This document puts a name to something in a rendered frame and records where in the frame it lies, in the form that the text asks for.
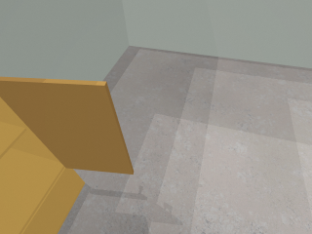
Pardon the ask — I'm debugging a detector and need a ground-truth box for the cupboard door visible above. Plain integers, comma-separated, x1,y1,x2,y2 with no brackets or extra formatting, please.
0,76,134,175

